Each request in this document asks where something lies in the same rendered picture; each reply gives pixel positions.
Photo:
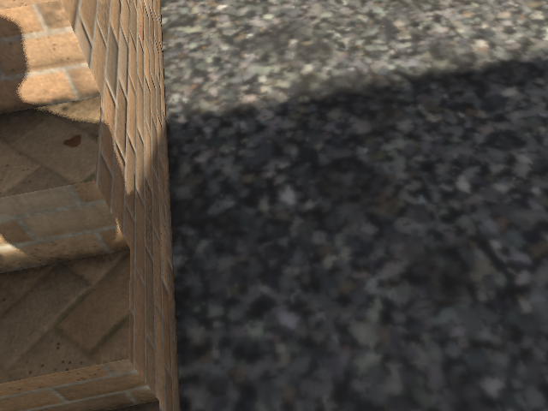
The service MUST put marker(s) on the stairs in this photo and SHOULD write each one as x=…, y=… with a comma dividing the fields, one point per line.
x=87, y=292

